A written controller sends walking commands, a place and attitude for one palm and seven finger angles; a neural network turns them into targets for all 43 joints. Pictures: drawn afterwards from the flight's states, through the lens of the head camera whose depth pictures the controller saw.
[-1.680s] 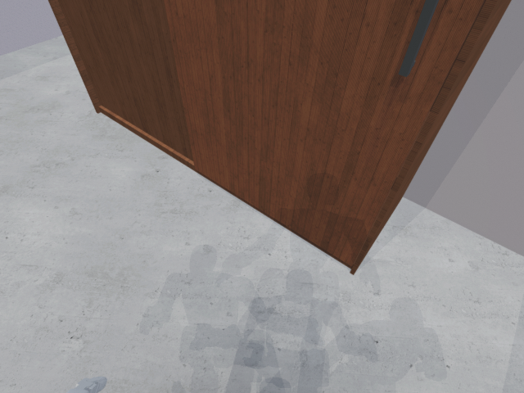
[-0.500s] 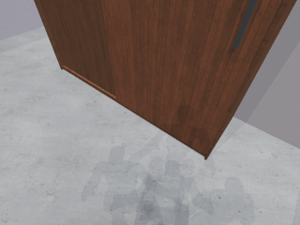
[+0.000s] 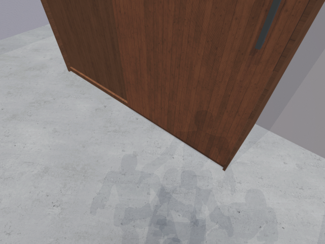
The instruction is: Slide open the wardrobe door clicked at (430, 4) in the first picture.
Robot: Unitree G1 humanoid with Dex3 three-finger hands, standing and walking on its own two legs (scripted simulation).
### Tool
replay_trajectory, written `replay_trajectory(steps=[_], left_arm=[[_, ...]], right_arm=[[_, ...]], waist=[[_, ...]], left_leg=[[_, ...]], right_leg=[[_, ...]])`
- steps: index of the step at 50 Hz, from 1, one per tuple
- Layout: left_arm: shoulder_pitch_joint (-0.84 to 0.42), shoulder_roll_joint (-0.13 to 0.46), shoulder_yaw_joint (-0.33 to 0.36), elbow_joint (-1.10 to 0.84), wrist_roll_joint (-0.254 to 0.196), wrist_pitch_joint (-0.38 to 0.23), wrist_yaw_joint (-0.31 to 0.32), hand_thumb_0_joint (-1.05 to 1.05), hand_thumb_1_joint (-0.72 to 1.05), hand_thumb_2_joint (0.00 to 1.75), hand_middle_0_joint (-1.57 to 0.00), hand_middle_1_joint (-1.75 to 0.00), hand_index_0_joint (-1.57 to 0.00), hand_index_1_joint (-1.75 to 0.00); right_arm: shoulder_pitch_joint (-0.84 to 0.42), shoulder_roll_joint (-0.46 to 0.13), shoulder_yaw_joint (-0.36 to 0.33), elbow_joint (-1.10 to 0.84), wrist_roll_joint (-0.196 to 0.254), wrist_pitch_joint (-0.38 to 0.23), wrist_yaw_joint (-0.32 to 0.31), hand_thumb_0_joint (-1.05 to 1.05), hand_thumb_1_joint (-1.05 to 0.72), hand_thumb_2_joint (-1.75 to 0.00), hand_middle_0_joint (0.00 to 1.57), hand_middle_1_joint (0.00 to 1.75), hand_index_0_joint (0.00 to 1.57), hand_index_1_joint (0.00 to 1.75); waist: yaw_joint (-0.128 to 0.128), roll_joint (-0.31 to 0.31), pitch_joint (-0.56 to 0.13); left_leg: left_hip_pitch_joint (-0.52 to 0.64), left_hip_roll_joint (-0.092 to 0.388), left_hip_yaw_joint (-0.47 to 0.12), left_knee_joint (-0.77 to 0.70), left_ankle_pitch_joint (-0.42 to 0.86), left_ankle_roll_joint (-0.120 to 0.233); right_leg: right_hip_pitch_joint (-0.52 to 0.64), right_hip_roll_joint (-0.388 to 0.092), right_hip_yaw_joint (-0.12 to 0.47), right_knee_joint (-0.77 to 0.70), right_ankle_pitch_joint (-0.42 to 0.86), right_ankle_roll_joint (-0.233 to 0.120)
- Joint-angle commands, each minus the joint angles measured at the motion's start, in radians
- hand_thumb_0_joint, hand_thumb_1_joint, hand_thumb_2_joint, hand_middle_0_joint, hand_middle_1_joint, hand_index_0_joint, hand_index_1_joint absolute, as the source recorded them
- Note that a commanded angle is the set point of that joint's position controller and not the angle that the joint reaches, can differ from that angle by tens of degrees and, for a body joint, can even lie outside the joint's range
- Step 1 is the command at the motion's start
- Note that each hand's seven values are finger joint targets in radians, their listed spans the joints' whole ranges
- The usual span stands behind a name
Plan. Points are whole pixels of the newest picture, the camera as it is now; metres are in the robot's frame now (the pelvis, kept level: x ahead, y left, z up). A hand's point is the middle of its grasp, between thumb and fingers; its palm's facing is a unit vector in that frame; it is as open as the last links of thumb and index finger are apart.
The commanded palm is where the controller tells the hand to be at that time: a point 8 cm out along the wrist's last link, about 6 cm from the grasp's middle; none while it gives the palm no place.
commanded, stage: walk to a spot facing it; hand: right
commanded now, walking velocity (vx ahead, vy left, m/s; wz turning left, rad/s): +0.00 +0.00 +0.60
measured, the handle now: (275, 8) +0.76 -0.33 +0.26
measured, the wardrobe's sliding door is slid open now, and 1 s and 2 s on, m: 0.00 0.00 0.00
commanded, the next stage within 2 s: turn to face it in 1.48 s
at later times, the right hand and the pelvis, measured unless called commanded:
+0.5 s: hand out of the picture +0.04 -0.16 -0.17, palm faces -0.18 +0.96 -0.24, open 7.3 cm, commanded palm none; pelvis -0.03 +0.02 -0.01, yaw +15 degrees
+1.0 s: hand (206, 222) +0.23 -0.12 -0.17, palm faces -0.53 +0.83 -0.18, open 7.4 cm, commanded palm none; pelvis +0.03 +0.00 +0.00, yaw +33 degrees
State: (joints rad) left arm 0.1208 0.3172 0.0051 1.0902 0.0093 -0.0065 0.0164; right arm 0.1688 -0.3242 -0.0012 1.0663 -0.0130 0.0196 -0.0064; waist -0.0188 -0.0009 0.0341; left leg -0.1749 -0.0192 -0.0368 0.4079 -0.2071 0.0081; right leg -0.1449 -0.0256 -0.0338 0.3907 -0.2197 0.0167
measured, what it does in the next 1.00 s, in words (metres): steps on the spot, turning left: right foot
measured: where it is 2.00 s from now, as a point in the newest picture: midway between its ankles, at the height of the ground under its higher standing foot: outside the picture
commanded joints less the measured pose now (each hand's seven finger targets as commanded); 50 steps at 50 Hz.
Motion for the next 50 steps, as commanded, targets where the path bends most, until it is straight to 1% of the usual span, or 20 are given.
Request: replay_trajectory(steps=[1,5,8,10,11,12,13,16,23,28,30,32,33,34,35,36,38,40,46,50], left_arm=[[0.059,0.12,0.039,-0.091,0.002,0.009,0.016,0.0,0.9,0.9,-0.2,-0.3,-0.2,-0.3],[0.047,0.142,0.066,-0.149,0.005,0.012,0.019,0.0,0.9,0.9,-0.2,-0.3,-0.2,-0.3],[0.011,0.142,0.08,-0.185,0.008,0.007,0.017,0.0,0.9,0.9,-0.2,-0.3,-0.2,-0.3],[-0.04,0.131,0.083,-0.208,0.013,0.01,0.015,0.0,0.9,0.9,-0.2,-0.3,-0.2,-0.3],[-0.044,0.105,0.084,-0.217,0.007,0.019,0.013,0.0,0.9,0.9,-0.2,-0.3,-0.2,-0.3],[-0.006,0.013,0.07,-0.252,0.0,0.023,0.008,0.0,0.9,0.9,-0.2,-0.3,-0.2,-0.3],[-0.032,0.048,0.074,-0.254,0.0,0.037,0.013,0.0,0.9,0.9,-0.2,-0.3,-0.2,-0.3],[-0.004,0.034,0.081,-0.225,0.006,0.032,0.004,0.0,0.9,0.9,-0.2,-0.3,-0.2,-0.3],[-0.016,-0.003,0.075,-0.234,0.004,0.033,0.012,0.0,0.9,0.9,-0.2,-0.3,-0.2,-0.3],[-0.006,0.007,0.073,-0.258,0.006,0.017,0.004,0.0,0.9,0.9,-0.2,-0.3,-0.2,-0.3],[0.032,0.008,0.075,-0.259,0.001,0.006,0.002,0.0,0.9,0.9,-0.2,-0.3,-0.2,-0.3],[0.168,0.008,0.078,-0.224,-0.004,-0.006,0.004,0.0,0.9,0.9,-0.2,-0.3,-0.2,-0.3],[0.26,0.037,0.084,-0.201,-0.004,-0.017,0.016,0.0,0.9,0.9,-0.2,-0.3,-0.2,-0.3],[0.304,0.129,0.1,-0.195,0.01,-0.023,0.026,0.0,0.9,0.9,-0.2,-0.3,-0.2,-0.3],[0.26,0.191,0.102,-0.22,0.011,-0.026,0.03,0.0,0.9,0.9,-0.2,-0.3,-0.2,-0.3],[0.193,0.156,0.088,-0.243,0.01,-0.029,0.02,0.0,0.9,0.9,-0.2,-0.3,-0.2,-0.3],[0.133,0.083,0.065,-0.246,0.016,-0.045,0.017,0.0,0.9,0.9,-0.2,-0.3,-0.2,-0.3],[0.167,0.054,0.052,-0.235,0.014,-0.06,0.02,0.0,0.9,0.9,-0.2,-0.3,-0.2,-0.3],[0.37,0.025,0.045,-0.148,0.011,-0.079,0.024,0.0,0.9,0.9,-0.2,-0.3,-0.2,-0.3],[0.414,0.025,0.046,-0.109,0.02,-0.076,0.023,0.0,0.9,0.9,-0.2,-0.3,-0.2,-0.3]], right_arm=[[0.023,-0.117,-0.035,-0.104,-0.004,0.006,-0.006,0.0,-0.9,-0.9,0.2,0.3,0.2,0.3],[0.044,-0.088,-0.049,-0.157,-0.007,0.019,0.006,0.0,-0.9,-0.9,0.2,0.3,0.2,0.3],[0.075,-0.048,-0.063,-0.19,-0.007,0.029,0.015,0.0,-0.9,-0.9,0.2,0.3,0.2,0.3],[0.167,-0.037,-0.074,-0.18,-0.01,0.02,0.021,0.0,-0.9,-0.9,0.2,0.3,0.2,0.3],[0.221,-0.078,-0.086,-0.17,-0.017,0.008,0.018,0.0,-0.9,-0.9,0.2,0.3,0.2,0.3],[0.222,-0.184,-0.106,-0.18,-0.027,-0.009,0.001,0.0,-0.9,-0.9,0.2,0.3,0.2,0.3],[0.241,-0.164,-0.103,-0.19,-0.006,-0.005,-0.01,0.0,-0.9,-0.9,0.2,0.3,0.2,0.3],[0.088,-0.102,-0.096,-0.227,-0.006,-0.007,-0.014,0.0,-0.9,-0.9,0.2,0.3,0.2,0.3],[0.154,-0.089,-0.107,-0.214,-0.009,-0.006,-0.009,0.0,-0.9,-0.9,0.2,0.3,0.2,0.3],[0.156,-0.096,-0.112,-0.216,-0.015,-0.005,0.003,0.0,-0.9,-0.9,0.2,0.3,0.2,0.3],[0.118,-0.107,-0.115,-0.233,-0.017,-0.003,0.007,0.0,-0.9,-0.9,0.2,0.3,0.2,0.3],[0.051,-0.112,-0.117,-0.249,-0.014,0.0,0.01,0.0,-0.9,-0.9,0.2,0.3,0.2,0.3],[0.017,-0.08,-0.113,-0.265,-0.011,0.0,0.013,0.0,-0.9,-0.9,0.2,0.3,0.2,0.3],[0.018,-0.007,-0.099,-0.29,-0.003,0.002,0.025,0.0,-0.9,-0.9,0.2,0.3,0.2,0.3],[-0.025,-0.003,-0.108,-0.329,-0.005,-0.008,0.033,0.0,-0.9,-0.9,0.2,0.3,0.2,0.3],[-0.049,-0.031,-0.116,-0.328,-0.017,-0.01,0.044,0.0,-0.9,-0.9,0.2,0.3,0.2,0.3],[-0.001,-0.028,-0.123,-0.284,-0.029,-0.004,0.066,0.0,-0.9,-0.9,0.2,0.3,0.2,0.3],[0.031,0.007,-0.11,-0.263,-0.029,0.002,0.075,0.0,-0.9,-0.9,0.2,0.3,0.2,0.3],[-0.109,0.05,-0.082,-0.285,-0.025,0.001,0.081,0.0,-0.9,-0.9,0.2,0.3,0.2,0.3],[-0.228,0.072,-0.065,-0.298,-0.018,-0.001,0.086,0.0,-0.9,-0.9,0.2,0.3,0.2,0.3]], waist=[[0.026,0.004,-0.047],[0.02,-0.103,-0.041],[-0.001,-0.197,-0.027],[-0.057,-0.124,-0.025],[-0.079,0.055,-0.033],[-0.051,0.401,-0.026],[-0.071,0.281,-0.04],[0.003,0.112,-0.019],[-0.025,0.104,-0.09],[-0.036,0.153,-0.093],[-0.022,0.173,-0.07],[0.044,0.17,-0.086],[0.092,0.1,-0.106],[0.114,-0.192,-0.075],[0.095,-0.272,0.024],[0.072,-0.206,0.064],[0.013,-0.111,0.118],[0.006,-0.122,0.096],[0.068,-0.119,0.093],[0.094,-0.158,0.143]], left_leg=[[-0.108,0.092,-0.121,0.052,0.231,0.016],[-0.191,0.024,-0.069,0.253,0.122,-0.001],[-0.183,0.036,0.016,0.474,-0.276,-0.022],[-0.062,0.053,0.032,0.296,-0.164,-0.016],[-0.012,0.092,-0.071,0.098,0.085,0.0],[0.045,0.344,-0.497,-0.074,0.331,0.091],[-0.048,0.353,-0.55,-0.153,0.233,0.131],[-0.081,0.251,-0.422,-0.108,0.125,0.166],[0.015,0.198,-0.401,-0.085,0.187,0.165],[0.0,0.155,-0.485,-0.17,-0.218,0.166],[-0.099,0.142,-0.505,-0.19,-0.3,0.163],[-0.252,0.087,-0.457,-0.153,-0.353,0.111],[-0.407,0.023,-0.386,-0.046,-0.386,0.059],[-0.635,-0.1,-0.217,0.223,-0.416,0.007],[-0.699,-0.052,-0.051,0.469,-0.333,-0.029],[-0.643,0.023,-0.075,0.57,-0.26,-0.03],[-0.58,0.03,-0.017,0.715,-0.124,-0.045],[-0.573,0.036,0.008,0.784,-0.031,-0.053],[-0.682,0.089,0.077,0.694,0.008,-0.066],[-0.603,0.098,0.133,0.477,0.009,-0.044]], right_leg=[[0.027,-0.13,0.04,0.027,0.115,-0.028],[-0.014,-0.227,0.094,-0.002,0.085,-0.084],[-0.096,-0.356,0.12,-0.024,0.214,-0.176],[-0.162,-0.295,0.019,0.147,0.231,-0.117],[-0.224,-0.19,-0.062,0.368,0.097,-0.041],[-0.452,-0.007,-0.115,0.639,-0.335,0.038],[-0.396,-0.011,0.055,0.733,-0.35,0.023],[-0.39,-0.051,0.083,0.773,-0.18,0.03],[-0.353,-0.016,0.058,0.61,-0.174,0.049],[-0.289,0.009,0.045,0.41,-0.219,0.035],[-0.181,0.031,0.038,0.289,-0.248,0.015],[0.062,0.059,0.01,0.073,-0.161,-0.011],[0.267,0.008,0.048,-0.054,-0.149,-0.031],[0.382,-0.236,0.333,-0.211,-0.408,-0.093],[0.238,-0.478,0.533,-0.28,-0.501,-0.168],[0.066,-0.487,0.558,-0.293,-0.53,-0.195],[-0.04,-0.333,0.311,-0.285,-0.402,-0.133],[-0.004,-0.251,0.16,-0.25,-0.218,-0.106],[0.211,-0.279,0.03,-0.174,0.243,-0.128],[0.202,-0.293,-0.074,-0.161,0.339,-0.127]])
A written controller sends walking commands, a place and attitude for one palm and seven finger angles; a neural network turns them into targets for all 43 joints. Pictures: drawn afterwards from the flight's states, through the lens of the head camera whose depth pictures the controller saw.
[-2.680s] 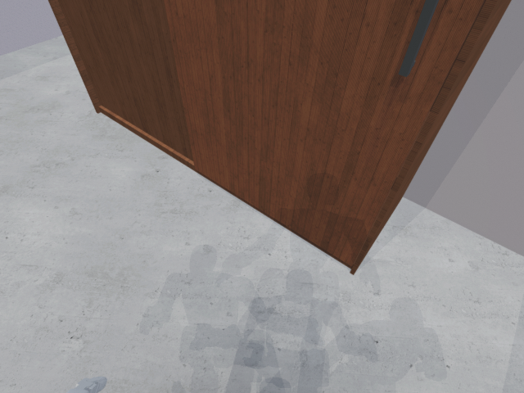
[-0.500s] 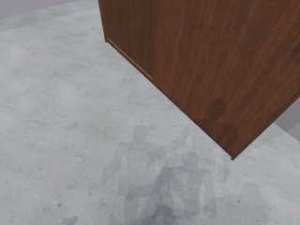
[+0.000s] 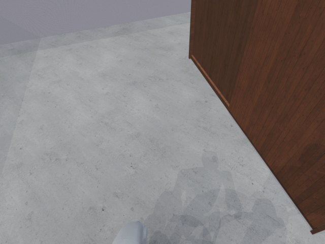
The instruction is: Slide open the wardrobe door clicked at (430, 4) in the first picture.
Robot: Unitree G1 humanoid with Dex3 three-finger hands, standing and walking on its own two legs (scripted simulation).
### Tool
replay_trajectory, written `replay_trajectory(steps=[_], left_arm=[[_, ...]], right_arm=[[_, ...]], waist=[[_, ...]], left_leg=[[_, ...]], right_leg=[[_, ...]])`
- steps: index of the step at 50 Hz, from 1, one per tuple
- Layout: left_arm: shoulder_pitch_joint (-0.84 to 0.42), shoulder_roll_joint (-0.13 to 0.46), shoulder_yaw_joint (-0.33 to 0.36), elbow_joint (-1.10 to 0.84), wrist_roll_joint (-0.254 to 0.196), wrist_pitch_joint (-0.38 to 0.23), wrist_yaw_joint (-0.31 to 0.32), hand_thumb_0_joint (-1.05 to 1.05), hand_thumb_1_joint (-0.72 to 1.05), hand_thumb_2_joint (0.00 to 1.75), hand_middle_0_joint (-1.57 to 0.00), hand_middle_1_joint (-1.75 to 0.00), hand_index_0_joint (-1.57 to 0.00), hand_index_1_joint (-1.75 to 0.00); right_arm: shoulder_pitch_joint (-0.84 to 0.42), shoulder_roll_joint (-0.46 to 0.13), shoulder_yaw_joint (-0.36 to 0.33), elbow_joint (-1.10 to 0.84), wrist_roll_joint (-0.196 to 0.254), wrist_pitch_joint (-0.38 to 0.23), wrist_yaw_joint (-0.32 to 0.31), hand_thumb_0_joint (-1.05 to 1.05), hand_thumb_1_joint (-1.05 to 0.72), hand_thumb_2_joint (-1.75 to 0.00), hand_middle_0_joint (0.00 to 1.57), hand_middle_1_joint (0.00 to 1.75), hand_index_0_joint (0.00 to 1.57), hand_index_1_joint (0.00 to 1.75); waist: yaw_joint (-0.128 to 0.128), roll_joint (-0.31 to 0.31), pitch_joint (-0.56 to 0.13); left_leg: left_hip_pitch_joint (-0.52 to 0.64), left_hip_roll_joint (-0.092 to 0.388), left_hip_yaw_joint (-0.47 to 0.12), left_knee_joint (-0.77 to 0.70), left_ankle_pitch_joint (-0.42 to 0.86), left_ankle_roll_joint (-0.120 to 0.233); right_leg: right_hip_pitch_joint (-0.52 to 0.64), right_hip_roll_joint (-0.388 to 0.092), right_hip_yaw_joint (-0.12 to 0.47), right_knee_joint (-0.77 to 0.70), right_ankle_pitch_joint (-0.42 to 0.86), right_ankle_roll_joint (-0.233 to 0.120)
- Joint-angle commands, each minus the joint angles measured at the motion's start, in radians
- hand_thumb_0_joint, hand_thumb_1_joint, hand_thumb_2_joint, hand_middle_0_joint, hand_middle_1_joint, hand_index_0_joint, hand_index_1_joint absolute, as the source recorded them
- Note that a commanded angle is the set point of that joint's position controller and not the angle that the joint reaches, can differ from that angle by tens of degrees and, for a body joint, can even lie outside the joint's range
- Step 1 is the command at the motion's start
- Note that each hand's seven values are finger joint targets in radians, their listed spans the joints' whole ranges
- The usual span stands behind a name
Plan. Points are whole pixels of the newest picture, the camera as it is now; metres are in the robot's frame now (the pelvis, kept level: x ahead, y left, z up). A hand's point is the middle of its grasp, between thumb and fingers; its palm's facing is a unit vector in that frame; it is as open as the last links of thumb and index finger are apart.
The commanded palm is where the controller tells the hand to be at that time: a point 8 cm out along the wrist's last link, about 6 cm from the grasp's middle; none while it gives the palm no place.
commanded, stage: walk to a spot facing it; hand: right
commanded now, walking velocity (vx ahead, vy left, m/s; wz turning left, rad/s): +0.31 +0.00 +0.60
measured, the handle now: out of the picture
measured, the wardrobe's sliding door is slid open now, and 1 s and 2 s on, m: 0.00 0.00 0.00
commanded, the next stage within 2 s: turn to face it in 0.48 s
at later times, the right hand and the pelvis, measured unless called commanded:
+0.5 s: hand (210, 198) +0.30 -0.12 -0.17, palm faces -0.21 +0.96 -0.20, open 7.2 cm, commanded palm none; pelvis +0.18 +0.06 -0.01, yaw +14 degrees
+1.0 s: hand (206, 161) +0.43 -0.11 -0.17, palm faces -0.13 +0.98 -0.15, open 7.3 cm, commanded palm none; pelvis +0.32 +0.05 +0.00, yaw +9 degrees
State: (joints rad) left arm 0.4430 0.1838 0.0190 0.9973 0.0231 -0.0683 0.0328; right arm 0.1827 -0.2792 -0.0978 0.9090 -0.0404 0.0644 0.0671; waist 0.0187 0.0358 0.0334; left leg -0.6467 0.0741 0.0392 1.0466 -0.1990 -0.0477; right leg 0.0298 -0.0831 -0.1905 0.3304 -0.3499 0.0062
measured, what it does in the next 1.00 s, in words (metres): walks ahead: left foot, then right foot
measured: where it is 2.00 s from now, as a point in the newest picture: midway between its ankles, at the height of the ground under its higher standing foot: (166, 221)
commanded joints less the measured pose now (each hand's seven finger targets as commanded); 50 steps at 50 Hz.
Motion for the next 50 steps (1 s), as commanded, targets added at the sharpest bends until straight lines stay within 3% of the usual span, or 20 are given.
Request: replay_trajectory(steps=[1,3,5,6,7,8,9,10,13,16,19,27,30,31,32,33,34,36,39,50], left_arm=[[0.108,0.158,0.034,-0.008,0.01,-0.011,0.005,0.0,0.9,0.9,-0.2,-0.3,-0.2,-0.3],[0.099,0.164,0.038,0.003,0.011,-0.009,0.004,0.0,0.9,0.9,-0.2,-0.3,-0.2,-0.3],[0.084,0.191,0.047,0.007,0.007,-0.008,0.002,0.0,0.9,0.9,-0.2,-0.3,-0.2,-0.3],[0.084,0.202,0.05,0.004,0.004,-0.005,0.0,0.0,0.9,0.9,-0.2,-0.3,-0.2,-0.3],[0.056,0.211,0.05,-0.006,-0.004,-0.003,-0.004,0.0,0.9,0.9,-0.2,-0.3,-0.2,-0.3],[0.062,0.174,0.043,-0.027,-0.023,-0.002,-0.02,0.0,0.9,0.9,-0.2,-0.3,-0.2,-0.3],[0.06,0.098,0.033,-0.068,-0.033,-0.009,-0.014,0.0,0.9,0.9,-0.2,-0.3,-0.2,-0.3],[-0.048,0.128,0.04,-0.1,-0.027,-0.013,-0.007,0.0,0.9,0.9,-0.2,-0.3,-0.2,-0.3],[-0.101,0.117,0.048,-0.084,-0.001,0.017,-0.014,0.0,0.9,0.9,-0.2,-0.3,-0.2,-0.3],[0.011,0.069,0.046,-0.042,0.007,0.053,-0.023,0.0,0.9,0.9,-0.2,-0.3,-0.2,-0.3],[-0.03,0.067,0.047,-0.055,0.009,0.058,-0.033,0.0,0.9,0.9,-0.2,-0.3,-0.2,-0.3],[-0.25,0.067,0.046,-0.131,-0.001,0.017,-0.043,0.0,0.9,0.9,-0.2,-0.3,-0.2,-0.3],[-0.118,0.102,0.045,-0.07,0.0,-0.001,-0.026,0.0,0.9,0.9,-0.2,-0.3,-0.2,-0.3],[-0.025,0.174,0.057,-0.041,0.009,-0.008,-0.02,0.0,0.9,0.9,-0.2,-0.3,-0.2,-0.3],[0.037,0.243,0.064,-0.028,0.011,0.004,-0.022,0.0,0.9,0.9,-0.2,-0.3,-0.2,-0.3],[0.023,0.206,0.049,-0.012,0.005,0.011,-0.011,0.0,0.9,0.9,-0.2,-0.3,-0.2,-0.3],[-0.028,0.174,0.04,-0.021,0.003,0.017,-0.007,0.0,0.9,0.9,-0.2,-0.3,-0.2,-0.3],[-0.113,0.115,0.02,-0.024,-0.001,0.008,-0.006,0.0,0.9,0.9,-0.2,-0.3,-0.2,-0.3],[-0.136,0.115,0.021,-0.01,-0.01,0.008,-0.004,0.0,0.9,0.9,-0.2,-0.3,-0.2,-0.3],[-0.109,0.169,0.074,-0.019,0.001,0.06,-0.009,0.0,0.9,0.9,-0.2,-0.3,-0.2,-0.3]], right_arm=[[-0.27,0.027,0.032,-0.144,0.01,-0.048,0.012,0.0,-0.9,-0.9,0.2,0.3,0.2,0.3],[-0.279,0.032,0.033,-0.141,0.011,-0.054,0.011,0.0,-0.9,-0.9,0.2,0.3,0.2,0.3],[-0.196,0.011,0.026,-0.115,0.011,-0.064,0.005,0.0,-0.9,-0.9,0.2,0.3,0.2,0.3],[-0.118,-0.014,0.02,-0.09,0.009,-0.071,-0.002,0.0,-0.9,-0.9,0.2,0.3,0.2,0.3],[0.044,-0.047,0.005,-0.04,0.006,-0.083,-0.008,0.0,-0.9,-0.9,0.2,0.3,0.2,0.3],[0.197,-0.154,-0.018,0.004,0.004,-0.095,-0.021,0.0,-0.9,-0.9,0.2,0.3,0.2,0.3],[0.303,-0.252,-0.039,0.028,0.022,-0.102,-0.038,0.0,-0.9,-0.9,0.2,0.3,0.2,0.3],[0.296,-0.275,-0.045,0.025,0.041,-0.091,-0.049,0.0,-0.9,-0.9,0.2,0.3,0.2,0.3],[0.055,-0.134,-0.003,-0.035,0.032,-0.093,-0.063,0.0,-0.9,-0.9,0.2,0.3,0.2,0.3],[-0.02,-0.089,0.011,-0.038,0.013,-0.106,-0.069,0.0,-0.9,-0.9,0.2,0.3,0.2,0.3],[0.009,-0.076,0.011,-0.022,0.016,-0.113,-0.063,0.0,-0.9,-0.9,0.2,0.3,0.2,0.3],[0.13,-0.09,0.004,0.011,0.016,-0.122,-0.067,0.0,-0.9,-0.9,0.2,0.3,0.2,0.3],[0.125,-0.056,0.01,0.021,0.026,-0.114,-0.071,0.0,-0.9,-0.9,0.2,0.3,0.2,0.3],[0.172,-0.003,0.021,0.027,0.032,-0.113,-0.068,0.0,-0.9,-0.9,0.2,0.3,0.2,0.3],[0.201,0.038,0.037,0.026,0.033,-0.119,-0.067,0.0,-0.9,-0.9,0.2,0.3,0.2,0.3],[0.183,0.002,0.033,0.046,0.022,-0.112,-0.08,0.0,-0.9,-0.9,0.2,0.3,0.2,0.3],[0.136,0.0,0.031,0.05,0.019,-0.109,-0.077,0.0,-0.9,-0.9,0.2,0.3,0.2,0.3],[0.12,0.022,0.039,0.068,0.016,-0.106,-0.066,0.0,-0.9,-0.9,0.2,0.3,0.2,0.3],[0.16,0.053,0.047,0.091,0.019,-0.08,-0.073,0.0,-0.9,-0.9,0.2,0.3,0.2,0.3],[-0.008,0.046,0.024,-0.014,0.03,-0.054,-0.09,0.0,-0.9,-0.9,0.2,0.3,0.2,0.3]], waist=[[0.068,-0.189,0.148],[0.056,-0.201,0.142],[0.011,-0.207,0.068],[-0.024,-0.187,0.006],[-0.108,-0.172,-0.093],[-0.168,-0.044,-0.222],[-0.172,0.142,-0.364],[-0.186,0.074,-0.334],[-0.058,0.003,-0.028],[0.038,0.028,-0.014],[0.031,0.086,0.0],[-0.037,0.066,0.018],[0.025,-0.008,-0.045],[0.044,-0.195,-0.119],[0.047,-0.365,-0.142],[0.058,-0.331,-0.138],[0.042,-0.228,-0.042],[-0.007,-0.114,0.016],[-0.032,-0.165,-0.053],[0.007,-0.207,-0.076]], left_leg=[[-0.096,-0.007,0.073,-0.205,-0.013,0.022],[-0.008,-0.026,0.094,-0.296,-0.018,0.05],[0.138,-0.083,0.137,-0.369,-0.078,0.091],[0.29,-0.114,0.152,-0.422,-0.082,0.111],[0.545,-0.139,0.167,-0.505,0.0,0.128],[0.909,0.029,-0.027,-0.523,0.029,0.189],[1.105,0.351,-0.541,-0.585,0.179,0.318],[1.006,0.364,-0.579,-0.666,0.213,0.357],[0.479,0.256,-0.388,-0.797,-0.1,0.275],[0.271,0.152,-0.234,-0.839,-0.125,0.229],[0.244,0.102,-0.213,-0.867,-0.19,0.217],[0.426,0.139,-0.292,-0.778,0.013,0.236],[0.371,0.047,-0.198,-0.558,0.166,0.165],[0.232,-0.053,-0.115,-0.326,0.052,0.112],[0.1,-0.121,0.02,-0.08,-0.375,0.067],[0.09,-0.085,-0.045,0.03,-0.399,0.059],[0.062,-0.046,-0.037,0.09,-0.355,0.052],[0.106,0.007,-0.03,0.038,-0.256,0.027],[0.194,-0.001,-0.003,-0.05,-0.174,-0.004],[0.231,-0.041,0.001,-0.287,-0.198,-0.027]], right_leg=[[0.023,-0.24,0.073,-0.094,0.487,-0.113],[0.016,-0.25,0.019,-0.057,0.609,-0.1],[0.05,-0.254,-0.038,0.089,0.912,-0.087],[0.017,-0.241,-0.052,0.226,1.02,-0.069],[-0.075,-0.215,-0.09,0.434,0.973,-0.026],[-0.373,-0.18,-0.087,0.707,0.613,0.012],[-0.658,-0.024,-0.026,1.06,-0.233,0.062],[-0.716,-0.042,0.107,1.126,-0.217,0.031],[-0.636,-0.131,0.173,1.022,-0.02,0.035],[-0.504,-0.112,0.141,0.841,0.027,0.05],[-0.516,-0.089,0.124,0.73,0.118,0.059],[-0.473,-0.021,0.115,0.352,0.088,0.042],[-0.159,-0.001,0.111,0.113,0.198,0.022],[0.032,-0.164,0.306,0.075,0.317,-0.047],[0.096,-0.374,0.51,-0.001,0.47,-0.161],[0.032,-0.375,0.548,-0.043,0.453,-0.179],[-0.073,-0.342,0.515,-0.051,0.44,-0.201],[-0.187,-0.254,0.4,-0.069,0.526,-0.177],[-0.192,-0.166,0.283,-0.045,0.651,-0.153],[-0.196,-0.138,0.434,0.04,0.584,-0.178]])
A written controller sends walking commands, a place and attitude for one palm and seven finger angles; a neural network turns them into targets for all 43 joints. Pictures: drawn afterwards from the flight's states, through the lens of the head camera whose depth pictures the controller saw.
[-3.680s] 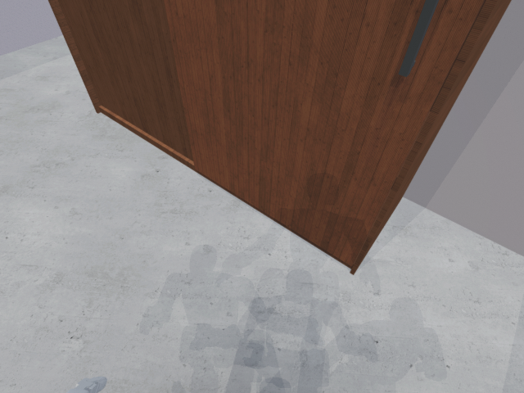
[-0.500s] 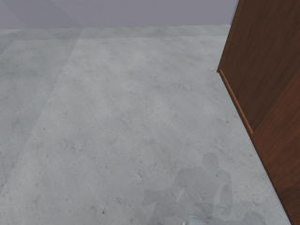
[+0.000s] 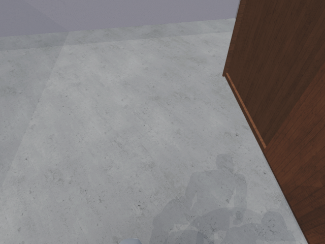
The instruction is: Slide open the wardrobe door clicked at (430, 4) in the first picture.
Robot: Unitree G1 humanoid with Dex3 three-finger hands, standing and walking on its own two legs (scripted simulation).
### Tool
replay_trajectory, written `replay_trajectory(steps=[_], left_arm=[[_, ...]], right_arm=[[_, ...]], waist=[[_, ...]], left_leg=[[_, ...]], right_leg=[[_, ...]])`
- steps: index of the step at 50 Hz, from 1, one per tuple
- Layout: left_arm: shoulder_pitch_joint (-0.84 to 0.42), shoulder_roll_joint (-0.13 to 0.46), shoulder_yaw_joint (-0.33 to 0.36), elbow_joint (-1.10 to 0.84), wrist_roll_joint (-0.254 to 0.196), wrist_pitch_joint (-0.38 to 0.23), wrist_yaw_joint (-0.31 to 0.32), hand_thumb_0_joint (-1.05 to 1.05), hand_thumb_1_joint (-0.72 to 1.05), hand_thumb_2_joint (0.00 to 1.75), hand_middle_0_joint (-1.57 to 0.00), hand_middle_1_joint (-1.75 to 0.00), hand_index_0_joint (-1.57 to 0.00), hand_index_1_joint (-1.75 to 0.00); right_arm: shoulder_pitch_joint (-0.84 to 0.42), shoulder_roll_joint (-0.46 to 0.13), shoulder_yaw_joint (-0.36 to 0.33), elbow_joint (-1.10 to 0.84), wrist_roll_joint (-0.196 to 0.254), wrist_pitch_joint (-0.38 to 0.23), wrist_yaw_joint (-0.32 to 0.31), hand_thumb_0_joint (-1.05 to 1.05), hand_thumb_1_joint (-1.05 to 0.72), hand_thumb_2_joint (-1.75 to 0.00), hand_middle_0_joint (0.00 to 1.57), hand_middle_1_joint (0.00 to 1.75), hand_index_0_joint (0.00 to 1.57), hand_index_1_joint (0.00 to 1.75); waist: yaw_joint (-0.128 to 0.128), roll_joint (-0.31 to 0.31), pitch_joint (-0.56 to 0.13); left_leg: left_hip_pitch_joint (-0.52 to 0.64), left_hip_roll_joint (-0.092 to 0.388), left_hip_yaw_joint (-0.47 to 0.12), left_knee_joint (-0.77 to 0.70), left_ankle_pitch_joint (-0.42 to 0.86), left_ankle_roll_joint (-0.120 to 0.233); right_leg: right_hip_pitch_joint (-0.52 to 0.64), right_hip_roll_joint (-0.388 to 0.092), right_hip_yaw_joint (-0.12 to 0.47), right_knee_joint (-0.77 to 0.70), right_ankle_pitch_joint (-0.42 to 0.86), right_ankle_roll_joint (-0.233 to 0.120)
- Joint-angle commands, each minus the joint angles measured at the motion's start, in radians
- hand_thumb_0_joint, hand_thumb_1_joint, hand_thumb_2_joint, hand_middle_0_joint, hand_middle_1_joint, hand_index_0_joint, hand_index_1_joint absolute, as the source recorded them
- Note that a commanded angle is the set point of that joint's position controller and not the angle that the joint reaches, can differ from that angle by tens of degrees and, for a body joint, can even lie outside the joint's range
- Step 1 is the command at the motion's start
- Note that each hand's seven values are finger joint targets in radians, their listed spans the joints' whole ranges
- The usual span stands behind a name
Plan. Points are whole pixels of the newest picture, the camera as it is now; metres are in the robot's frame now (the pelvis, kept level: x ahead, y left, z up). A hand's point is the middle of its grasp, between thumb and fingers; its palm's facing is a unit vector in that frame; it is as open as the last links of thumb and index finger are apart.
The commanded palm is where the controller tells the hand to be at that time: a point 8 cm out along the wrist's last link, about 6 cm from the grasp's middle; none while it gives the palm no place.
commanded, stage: turn to face it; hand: right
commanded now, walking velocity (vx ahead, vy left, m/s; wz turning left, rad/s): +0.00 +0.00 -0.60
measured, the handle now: out of the picture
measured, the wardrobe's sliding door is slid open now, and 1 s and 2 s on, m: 0.00 0.00 0.00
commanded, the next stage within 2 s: none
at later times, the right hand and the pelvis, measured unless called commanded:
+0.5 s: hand out of the picture +0.00 -0.20 -0.18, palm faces +0.35 +0.90 -0.24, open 7.3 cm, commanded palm none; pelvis +0.01 +0.01 -0.02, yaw -20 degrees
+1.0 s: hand out of the picture +0.02 -0.22 -0.15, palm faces +0.58 +0.76 -0.30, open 7.3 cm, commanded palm none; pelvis +0.04 +0.02 -0.02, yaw -37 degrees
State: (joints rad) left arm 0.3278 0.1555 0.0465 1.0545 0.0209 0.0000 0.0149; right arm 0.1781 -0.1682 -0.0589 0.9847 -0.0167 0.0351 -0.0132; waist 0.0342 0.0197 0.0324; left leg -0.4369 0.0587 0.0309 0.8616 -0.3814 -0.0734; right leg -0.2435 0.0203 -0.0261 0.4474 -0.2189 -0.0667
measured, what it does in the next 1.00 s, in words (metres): steps on the spot, turning right: left foot, then right foot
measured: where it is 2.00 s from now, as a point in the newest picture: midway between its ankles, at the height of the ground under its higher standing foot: outside the picture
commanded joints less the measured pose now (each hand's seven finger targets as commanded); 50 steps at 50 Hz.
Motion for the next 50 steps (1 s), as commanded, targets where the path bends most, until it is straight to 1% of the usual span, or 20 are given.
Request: replay_trajectory(steps=[1,4,5,6,7,9,11,21,24,25,26,27,29,31,33,42,45,46,48,50], left_arm=[[0.0,0.2,0.051,-0.08,0.004,-0.004,0.009,0.0,0.9,0.9,-0.2,-0.3,-0.2,-0.3],[-0.029,0.2,0.059,-0.102,-0.004,0.002,0.006,0.0,0.9,0.9,-0.2,-0.3,-0.2,-0.3],[-0.029,0.175,0.059,-0.114,-0.011,0.0,0.0,0.0,0.9,0.9,-0.2,-0.3,-0.2,-0.3],[-0.019,0.119,0.052,-0.137,-0.017,-0.002,-0.007,0.0,0.9,0.9,-0.2,-0.3,-0.2,-0.3],[-0.013,0.116,0.058,-0.157,-0.006,0.005,-0.005,0.0,0.9,0.9,-0.2,-0.3,-0.2,-0.3],[-0.056,0.134,0.067,-0.142,0.004,0.039,-0.013,0.0,0.9,0.9,-0.2,-0.3,-0.2,-0.3],[-0.059,0.123,0.063,-0.136,0.006,0.045,-0.027,0.0,0.9,0.9,-0.2,-0.3,-0.2,-0.3],[-0.21,0.135,0.042,-0.228,-0.006,0.047,-0.047,0.0,0.9,0.9,-0.2,-0.3,-0.2,-0.3],[-0.159,0.166,0.044,-0.231,-0.003,0.03,-0.044,0.0,0.9,0.9,-0.2,-0.3,-0.2,-0.3],[-0.089,0.217,0.055,-0.218,-0.001,0.02,-0.045,0.0,0.9,0.9,-0.2,-0.3,-0.2,-0.3],[-0.04,0.34,0.084,-0.22,0.005,0.011,-0.041,0.0,0.9,0.9,-0.2,-0.3,-0.2,-0.3],[0.031,0.4,0.094,-0.204,-0.005,0.015,-0.034,0.0,0.9,0.9,-0.2,-0.3,-0.2,-0.3],[-0.006,0.356,0.084,-0.195,-0.002,0.009,-0.008,0.0,0.9,0.9,-0.2,-0.3,-0.2,-0.3],[-0.131,0.292,0.06,-0.228,0.002,0.002,-0.006,0.0,0.9,0.9,-0.2,-0.3,-0.2,-0.3],[-0.16,0.283,0.056,-0.238,0.0,-0.001,-0.008,0.0,0.9,0.9,-0.2,-0.3,-0.2,-0.3],[-0.133,0.286,0.074,-0.226,0.005,0.015,-0.013,0.0,0.9,0.9,-0.2,-0.3,-0.2,-0.3],[-0.183,0.283,0.078,-0.24,0.002,0.022,-0.014,0.0,0.9,0.9,-0.2,-0.3,-0.2,-0.3],[-0.2,0.266,0.078,-0.248,-0.005,0.022,-0.016,0.0,0.9,0.9,-0.2,-0.3,-0.2,-0.3],[-0.16,0.155,0.063,-0.282,-0.009,0.02,-0.024,0.0,0.9,0.9,-0.2,-0.3,-0.2,-0.3],[-0.172,0.2,0.079,-0.251,0.003,0.043,-0.028,0.0,0.9,0.9,-0.2,-0.3,-0.2,-0.3]], right_arm=[[-0.002,-0.071,-0.016,-0.095,0.008,-0.027,-0.011,0.0,-0.9,-0.9,0.2,0.3,0.2,0.3],[0.057,-0.089,-0.023,-0.092,0.012,-0.039,-0.017,0.0,-0.9,-0.9,0.2,0.3,0.2,0.3],[0.089,-0.128,-0.03,-0.089,0.009,-0.048,-0.022,0.0,-0.9,-0.9,0.2,0.3,0.2,0.3],[0.121,-0.213,-0.046,-0.087,-0.005,-0.056,-0.033,0.0,-0.9,-0.9,0.2,0.3,0.2,0.3],[0.133,-0.256,-0.047,-0.097,-0.005,-0.051,-0.03,0.0,-0.9,-0.9,0.2,0.3,0.2,0.3],[0.039,-0.206,-0.042,-0.128,-0.002,-0.048,-0.032,0.0,-0.9,-0.9,0.2,0.3,0.2,0.3],[-0.018,-0.151,-0.026,-0.139,-0.005,-0.047,-0.033,0.0,-0.9,-0.9,0.2,0.3,0.2,0.3],[0.047,-0.252,-0.044,-0.139,-0.019,-0.034,-0.017,0.0,-0.9,-0.9,0.2,0.3,0.2,0.3],[0.054,-0.269,-0.053,-0.143,-0.013,-0.026,-0.011,0.0,-0.9,-0.9,0.2,0.3,0.2,0.3],[0.062,-0.259,-0.052,-0.149,-0.004,-0.022,-0.008,0.0,-0.9,-0.9,0.2,0.3,0.2,0.3],[0.072,-0.2,-0.041,-0.18,0.005,-0.02,0.001,0.0,-0.9,-0.9,0.2,0.3,0.2,0.3],[0.028,-0.166,-0.023,-0.221,-0.001,-0.015,0.0,0.0,-0.9,-0.9,0.2,0.3,0.2,0.3],[-0.043,-0.174,-0.032,-0.209,0.002,-0.005,-0.009,0.0,-0.9,-0.9,0.2,0.3,0.2,0.3],[-0.002,-0.182,-0.037,-0.178,0.0,-0.011,0.005,0.0,-0.9,-0.9,0.2,0.3,0.2,0.3],[0.031,-0.179,-0.037,-0.164,0.001,-0.008,0.009,0.0,-0.9,-0.9,0.2,0.3,0.2,0.3],[-0.018,-0.158,-0.027,-0.207,0.008,-0.01,-0.001,0.0,-0.9,-0.9,0.2,0.3,0.2,0.3],[0.068,-0.159,-0.026,-0.197,0.014,-0.022,-0.006,0.0,-0.9,-0.9,0.2,0.3,0.2,0.3],[0.118,-0.182,-0.031,-0.185,0.011,-0.032,-0.01,0.0,-0.9,-0.9,0.2,0.3,0.2,0.3],[0.136,-0.329,-0.055,-0.194,-0.011,-0.045,-0.021,0.0,-0.9,-0.9,0.2,0.3,0.2,0.3],[0.053,-0.277,-0.048,-0.218,-0.002,-0.043,-0.024,0.0,-0.9,-0.9,0.2,0.3,0.2,0.3]], waist=[[-0.011,-0.177,-0.073],[-0.05,-0.153,-0.093],[-0.064,-0.07,-0.113],[-0.069,0.163,-0.143],[-0.066,0.235,-0.132],[-0.043,0.199,-0.017],[-0.011,0.124,0.039],[-0.057,0.214,-0.012],[-0.03,0.159,-0.082],[0.009,0.044,-0.139],[0.034,-0.266,-0.175],[0.066,-0.344,-0.193],[0.063,-0.281,-0.148],[-0.001,-0.187,-0.106],[-0.017,-0.179,-0.105],[0.0,-0.176,-0.097],[-0.047,-0.166,-0.117],[-0.076,-0.112,-0.123],[-0.081,0.323,-0.11],[-0.051,0.226,-0.047]], left_leg=[[0.054,-0.037,0.012,-0.144,-0.014,0.003],[0.252,-0.037,0.013,-0.395,0.172,0.013],[0.388,0.041,-0.051,-0.488,0.264,0.03],[0.535,0.273,-0.245,-0.528,0.422,0.101],[0.466,0.442,-0.311,-0.537,0.522,0.203],[0.251,0.379,-0.252,-0.594,0.28,0.224],[0.196,0.308,-0.11,-0.567,0.323,0.2],[0.263,0.317,0.066,-0.469,0.448,0.182],[0.282,0.297,0.139,-0.314,0.494,0.125],[0.208,0.273,0.163,-0.151,0.444,0.082],[-0.07,0.136,0.191,0.089,0.012,-0.001],[-0.188,0.079,0.105,0.238,-0.317,-0.021],[-0.224,0.079,-0.014,0.356,-0.192,-0.016],[-0.175,0.075,-0.016,0.335,-0.071,-0.021],[-0.121,0.059,-0.013,0.287,-0.024,-0.025],[-0.012,-0.006,-0.018,-0.019,-0.055,-0.021],[0.184,-0.041,0.001,-0.261,0.057,-0.007],[0.307,-0.02,-0.006,-0.411,0.168,-0.002],[0.449,0.415,-0.403,-0.576,0.308,0.164],[0.253,0.374,-0.339,-0.595,0.188,0.205]], right_leg=[[0.065,-0.241,0.293,-0.058,0.48,-0.105],[-0.042,-0.191,0.304,0.021,0.402,-0.054],[-0.138,-0.144,0.265,0.084,0.263,-0.004],[-0.317,-0.022,0.111,0.266,-0.029,0.069],[-0.356,0.024,0.028,0.466,-0.376,0.1],[-0.354,-0.049,0.056,0.719,-0.307,0.11],[-0.353,-0.08,0.035,0.765,-0.215,0.117],[-0.2,-0.076,-0.085,0.389,-0.208,0.126],[-0.051,-0.052,-0.122,0.135,-0.071,0.111],[0.113,-0.078,-0.072,-0.006,0.083,0.094],[0.308,-0.318,0.255,-0.046,0.409,-0.01],[0.317,-0.469,0.391,-0.052,0.674,-0.129],[0.221,-0.398,0.367,-0.049,0.548,-0.131],[0.138,-0.297,0.246,-0.044,0.489,-0.087],[0.106,-0.249,0.196,-0.056,0.471,-0.073],[0.085,-0.23,0.331,-0.047,0.386,-0.103],[-0.016,-0.193,0.355,0.026,0.383,-0.072],[-0.096,-0.158,0.332,0.088,0.301,-0.033],[-0.4,0.072,0.066,0.482,-0.363,0.108],[-0.366,-0.004,0.121,0.753,-0.305,0.102]])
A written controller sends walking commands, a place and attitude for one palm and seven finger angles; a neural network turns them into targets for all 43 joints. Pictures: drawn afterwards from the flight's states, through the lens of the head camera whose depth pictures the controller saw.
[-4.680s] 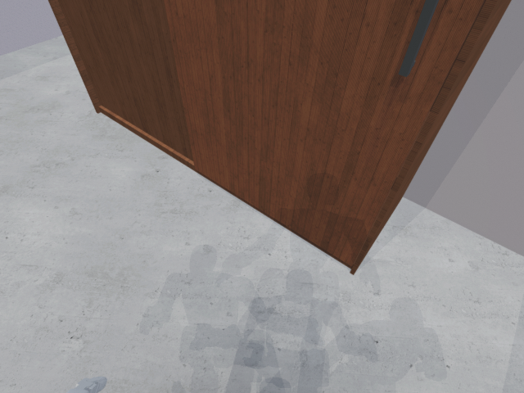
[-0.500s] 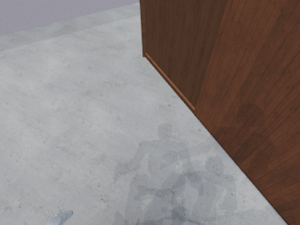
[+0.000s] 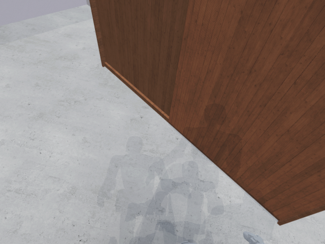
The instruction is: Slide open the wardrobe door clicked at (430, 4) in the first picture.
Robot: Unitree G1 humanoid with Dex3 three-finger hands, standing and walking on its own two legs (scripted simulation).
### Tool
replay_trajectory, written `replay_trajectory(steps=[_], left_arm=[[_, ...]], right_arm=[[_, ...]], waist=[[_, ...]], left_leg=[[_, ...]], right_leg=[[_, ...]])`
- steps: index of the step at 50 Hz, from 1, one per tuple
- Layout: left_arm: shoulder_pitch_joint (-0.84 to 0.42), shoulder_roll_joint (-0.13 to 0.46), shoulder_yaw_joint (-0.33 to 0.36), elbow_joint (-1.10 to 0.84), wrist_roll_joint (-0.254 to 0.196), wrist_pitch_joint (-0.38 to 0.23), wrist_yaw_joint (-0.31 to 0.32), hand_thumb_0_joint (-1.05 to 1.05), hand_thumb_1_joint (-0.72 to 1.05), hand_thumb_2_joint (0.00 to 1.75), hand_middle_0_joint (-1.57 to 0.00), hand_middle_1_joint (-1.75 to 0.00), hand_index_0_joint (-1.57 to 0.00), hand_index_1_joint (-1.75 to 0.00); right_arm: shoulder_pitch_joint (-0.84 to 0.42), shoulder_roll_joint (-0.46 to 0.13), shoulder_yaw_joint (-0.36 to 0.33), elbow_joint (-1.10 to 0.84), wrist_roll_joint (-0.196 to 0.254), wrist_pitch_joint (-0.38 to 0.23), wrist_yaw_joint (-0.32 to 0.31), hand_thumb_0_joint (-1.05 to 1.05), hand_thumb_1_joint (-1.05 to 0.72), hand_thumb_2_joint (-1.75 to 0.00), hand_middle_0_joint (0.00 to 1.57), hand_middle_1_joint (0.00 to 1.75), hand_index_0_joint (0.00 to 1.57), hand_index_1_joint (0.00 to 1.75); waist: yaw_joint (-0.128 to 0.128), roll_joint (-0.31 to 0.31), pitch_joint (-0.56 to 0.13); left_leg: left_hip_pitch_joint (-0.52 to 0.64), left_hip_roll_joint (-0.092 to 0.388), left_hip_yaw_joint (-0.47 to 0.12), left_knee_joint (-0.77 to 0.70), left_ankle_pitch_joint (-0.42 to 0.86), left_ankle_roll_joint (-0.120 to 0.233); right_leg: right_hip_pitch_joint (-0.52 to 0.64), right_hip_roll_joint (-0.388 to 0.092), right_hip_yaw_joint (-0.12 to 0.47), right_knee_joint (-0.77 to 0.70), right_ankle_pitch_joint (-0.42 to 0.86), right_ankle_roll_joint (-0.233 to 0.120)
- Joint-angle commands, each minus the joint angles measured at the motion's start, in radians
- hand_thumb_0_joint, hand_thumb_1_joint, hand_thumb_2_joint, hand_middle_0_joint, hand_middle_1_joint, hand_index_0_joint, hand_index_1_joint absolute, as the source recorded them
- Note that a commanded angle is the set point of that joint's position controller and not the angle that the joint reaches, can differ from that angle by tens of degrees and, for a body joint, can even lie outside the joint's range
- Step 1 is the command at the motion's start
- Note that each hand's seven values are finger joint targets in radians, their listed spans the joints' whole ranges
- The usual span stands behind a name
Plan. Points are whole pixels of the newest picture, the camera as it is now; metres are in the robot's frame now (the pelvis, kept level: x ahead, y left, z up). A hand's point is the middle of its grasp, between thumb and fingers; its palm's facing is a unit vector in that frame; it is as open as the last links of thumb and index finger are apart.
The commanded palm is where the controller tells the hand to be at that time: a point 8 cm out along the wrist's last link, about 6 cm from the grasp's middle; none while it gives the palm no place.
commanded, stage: turn to face it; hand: right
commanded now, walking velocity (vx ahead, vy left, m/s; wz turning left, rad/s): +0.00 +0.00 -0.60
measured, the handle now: out of the picture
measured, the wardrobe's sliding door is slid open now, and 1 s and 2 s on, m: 0.00 0.00 0.00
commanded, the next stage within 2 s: take the last steps up to it in 1.06 s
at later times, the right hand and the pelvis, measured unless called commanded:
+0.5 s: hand out of the picture -0.03 -0.27 -0.18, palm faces +0.33 +0.91 -0.25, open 7.3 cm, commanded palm none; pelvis +0.00 -0.04 +0.00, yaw -17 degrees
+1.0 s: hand out of the picture +0.00 -0.22 -0.13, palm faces +0.52 +0.81 -0.27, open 7.3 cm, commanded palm none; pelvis +0.00 +0.00 +0.01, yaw -33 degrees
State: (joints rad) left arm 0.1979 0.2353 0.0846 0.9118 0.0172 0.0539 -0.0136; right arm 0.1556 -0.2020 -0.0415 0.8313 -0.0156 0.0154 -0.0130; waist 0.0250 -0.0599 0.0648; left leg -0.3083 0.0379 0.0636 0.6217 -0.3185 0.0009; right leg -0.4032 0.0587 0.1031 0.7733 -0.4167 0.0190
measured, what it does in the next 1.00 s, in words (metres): steps on the spot, turning right: right foot, then left foot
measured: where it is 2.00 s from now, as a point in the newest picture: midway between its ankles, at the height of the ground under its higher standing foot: outside the picture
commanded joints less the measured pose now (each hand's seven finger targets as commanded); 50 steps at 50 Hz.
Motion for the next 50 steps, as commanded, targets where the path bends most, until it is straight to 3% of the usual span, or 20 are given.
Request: replay_trajectory(steps=[1,2,4,14,17,18,19,20,22,24,26,36,40,42,43,44,45,46,48,50], left_arm=[[-0.031,0.119,0.041,-0.092,0.008,-0.006,-0.006,0.0,0.9,0.9,-0.2,-0.3,-0.2,-0.3],[-0.03,0.11,0.035,-0.073,0.011,-0.004,-0.014,0.0,0.9,0.9,-0.2,-0.3,-0.2,-0.3],[-0.021,0.095,0.026,-0.066,0.009,-0.001,-0.019,0.0,0.9,0.9,-0.2,-0.3,-0.2,-0.3],[-0.122,0.072,-0.002,-0.093,-0.006,-0.011,-0.019,0.0,0.9,0.9,-0.2,-0.3,-0.2,-0.3],[-0.038,0.096,0.002,-0.08,-0.003,-0.026,-0.014,0.0,0.9,0.9,-0.2,-0.3,-0.2,-0.3],[0.035,0.16,0.018,-0.065,0.001,-0.037,-0.014,0.0,0.9,0.9,-0.2,-0.3,-0.2,-0.3],[0.099,0.279,0.048,-0.064,0.007,-0.044,-0.008,0.0,0.9,0.9,-0.2,-0.3,-0.2,-0.3],[0.166,0.302,0.051,-0.026,-0.005,-0.041,0.004,0.0,0.9,0.9,-0.2,-0.3,-0.2,-0.3],[0.105,0.25,0.035,-0.04,-0.001,-0.043,0.025,0.0,0.9,0.9,-0.2,-0.3,-0.2,-0.3],[0.0,0.198,0.014,-0.07,0.003,-0.047,0.024,0.0,0.9,0.9,-0.2,-0.3,-0.2,-0.3],[-0.029,0.188,0.01,-0.08,0.002,-0.051,0.023,0.0,0.9,0.9,-0.2,-0.3,-0.2,-0.3],[0.044,0.193,0.031,-0.063,0.007,-0.04,0.019,0.0,0.9,0.9,-0.2,-0.3,-0.2,-0.3],[0.023,0.186,0.034,-0.069,0.01,-0.033,0.019,0.0,0.9,0.9,-0.2,-0.3,-0.2,-0.3],[-0.002,0.175,0.034,-0.076,0.005,-0.031,0.017,0.0,0.9,0.9,-0.2,-0.3,-0.2,-0.3],[-0.005,0.153,0.031,-0.078,-0.002,-0.031,0.016,0.0,0.9,0.9,-0.2,-0.3,-0.2,-0.3],[0.015,0.098,0.024,-0.086,-0.011,-0.033,0.01,0.0,0.9,0.9,-0.2,-0.3,-0.2,-0.3],[0.01,0.058,0.016,-0.112,-0.009,-0.034,0.009,0.0,0.9,0.9,-0.2,-0.3,-0.2,-0.3],[-0.001,0.112,0.031,-0.108,0.005,-0.017,0.012,0.0,0.9,0.9,-0.2,-0.3,-0.2,-0.3],[-0.007,0.103,0.032,-0.069,0.007,-0.001,0.001,0.0,0.9,0.9,-0.2,-0.3,-0.2,-0.3],[0.039,0.082,0.024,-0.041,0.008,0.003,-0.005,0.0,0.9,0.9,-0.2,-0.3,-0.2,-0.3]], right_arm=[[0.024,-0.207,-0.058,-0.074,-0.003,-0.02,-0.026,0.0,-0.9,-0.9,0.2,0.3,0.2,0.3],[-0.007,-0.175,-0.045,-0.077,-0.006,-0.025,-0.024,0.0,-0.9,-0.9,0.2,0.3,0.2,0.3],[0.02,-0.164,-0.039,-0.068,-0.008,-0.031,-0.024,0.0,-0.9,-0.9,0.2,0.3,0.2,0.3],[0.125,-0.239,-0.064,-0.006,-0.017,-0.013,-0.017,0.0,-0.9,-0.9,0.2,0.3,0.2,0.3],[0.112,-0.245,-0.07,0.001,-0.009,-0.005,-0.012,0.0,-0.9,-0.9,0.2,0.3,0.2,0.3],[0.113,-0.227,-0.069,-0.007,0.0,-0.002,-0.008,0.0,-0.9,-0.9,0.2,0.3,0.2,0.3],[0.103,-0.155,-0.053,-0.052,0.007,-0.001,0.002,0.0,-0.9,-0.9,0.2,0.3,0.2,0.3],[0.025,-0.147,-0.038,-0.072,-0.004,0.014,-0.009,0.0,-0.9,-0.9,0.2,0.3,0.2,0.3],[-0.019,-0.152,-0.046,-0.058,0.005,0.015,-0.013,0.0,-0.9,-0.9,0.2,0.3,0.2,0.3],[0.014,-0.153,-0.051,-0.026,0.001,0.014,-0.001,0.0,-0.9,-0.9,0.2,0.3,0.2,0.3],[0.045,-0.151,-0.054,-0.012,0.0,0.018,0.006,0.0,-0.9,-0.9,0.2,0.3,0.2,0.3],[-0.054,-0.128,-0.042,-0.063,0.004,0.013,-0.005,0.0,-0.9,-0.9,0.2,0.3,0.2,0.3],[-0.018,-0.114,-0.036,-0.06,0.01,0.008,-0.011,0.0,-0.9,-0.9,0.2,0.3,0.2,0.3],[0.052,-0.123,-0.037,-0.041,0.012,0.0,-0.015,0.0,-0.9,-0.9,0.2,0.3,0.2,0.3],[0.087,-0.141,-0.042,-0.031,0.01,-0.008,-0.018,0.0,-0.9,-0.9,0.2,0.3,0.2,0.3],[0.113,-0.204,-0.054,-0.027,-0.003,-0.019,-0.024,0.0,-0.9,-0.9,0.2,0.3,0.2,0.3],[0.106,-0.269,-0.064,-0.036,-0.014,-0.02,-0.025,0.0,-0.9,-0.9,0.2,0.3,0.2,0.3],[0.089,-0.258,-0.07,-0.045,-0.005,-0.018,-0.028,0.0,-0.9,-0.9,0.2,0.3,0.2,0.3],[0.002,-0.195,-0.054,-0.052,-0.005,-0.017,-0.026,0.0,-0.9,-0.9,0.2,0.3,0.2,0.3],[-0.025,-0.163,-0.041,-0.049,-0.008,-0.024,-0.022,0.0,-0.9,-0.9,0.2,0.3,0.2,0.3]], waist=[[-0.017,0.256,-0.045],[-0.003,0.233,-0.009],[-0.01,0.25,-0.031],[-0.072,0.286,-0.085],[-0.025,0.231,-0.135],[0.018,0.099,-0.183],[0.05,-0.233,-0.2],[0.082,-0.24,-0.21],[0.062,-0.159,-0.158],[0.006,-0.095,-0.099],[-0.012,-0.077,-0.099],[0.023,-0.077,-0.116],[0.003,-0.104,-0.128],[-0.032,-0.075,-0.139],[-0.051,-0.033,-0.151],[-0.059,0.145,-0.171],[-0.061,0.35,-0.129],[-0.065,0.317,-0.125],[-0.021,0.219,-0.02],[0.004,0.227,-0.013]], left_leg=[[0.092,0.358,-0.286,-0.34,0.145,0.12],[0.074,0.306,-0.184,-0.315,0.212,0.105],[0.123,0.277,-0.103,-0.287,0.33,0.101],[0.234,0.335,0.019,-0.188,0.532,0.109],[0.202,0.313,0.094,-0.039,0.527,0.043],[0.057,0.28,0.121,0.141,0.416,-0.007],[-0.26,0.126,0.145,0.379,-0.194,-0.092],[-0.303,0.1,0.024,0.492,-0.36,-0.095],[-0.327,0.107,-0.048,0.574,-0.261,-0.094],[-0.266,0.101,-0.05,0.559,-0.133,-0.097],[-0.226,0.089,-0.049,0.514,-0.085,-0.101],[-0.189,0.029,-0.068,0.273,-0.118,-0.104],[-0.032,-0.016,-0.053,0.101,-0.1,-0.081],[0.106,-0.024,-0.042,-0.075,0.025,-0.072],[0.219,0.005,-0.063,-0.215,0.111,-0.063],[0.349,0.181,-0.224,-0.317,0.103,-0.013],[0.318,0.413,-0.43,-0.351,0.18,0.106],[0.192,0.45,-0.417,-0.362,0.157,0.165],[0.058,0.327,-0.297,-0.352,0.123,0.147],[0.047,0.259,-0.164,-0.325,0.171,0.113]], right_leg=[[-0.205,-0.069,-0.024,0.468,-0.049,0.022],[-0.195,-0.085,-0.049,0.486,0.012,0.034],[-0.186,-0.085,-0.081,0.452,0.037,0.051],[-0.034,-0.094,-0.207,0.015,-0.02,0.041],[0.146,-0.078,-0.236,-0.259,0.15,0.018],[0.346,-0.141,-0.149,-0.361,0.346,-0.015],[0.517,-0.419,0.22,-0.367,0.776,-0.154],[0.475,-0.482,0.257,-0.38,0.919,-0.222],[0.395,-0.427,0.213,-0.368,0.813,-0.232],[0.287,-0.325,0.114,-0.387,0.708,-0.181],[0.252,-0.291,0.086,-0.415,0.628,-0.169],[0.297,-0.278,0.243,-0.402,0.576,-0.204],[0.208,-0.247,0.28,-0.375,0.601,-0.19],[0.136,-0.215,0.27,-0.33,0.555,-0.158],[0.06,-0.177,0.249,-0.284,0.458,-0.118],[-0.09,-0.09,0.146,-0.141,0.235,-0.053],[-0.21,0.036,-0.035,0.07,-0.124,0.01],[-0.17,-0.013,0.001,0.243,-0.161,0.008],[-0.153,-0.05,-0.012,0.41,-0.052,0.01],[-0.129,-0.061,-0.05,0.427,0.025,0.026]])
